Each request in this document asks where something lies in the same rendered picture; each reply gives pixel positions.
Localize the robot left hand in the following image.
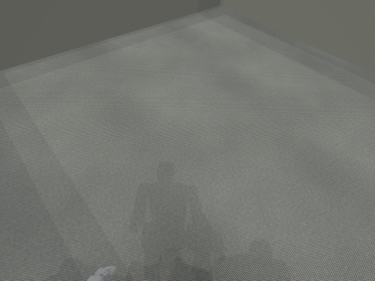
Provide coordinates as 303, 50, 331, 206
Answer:
87, 266, 116, 281

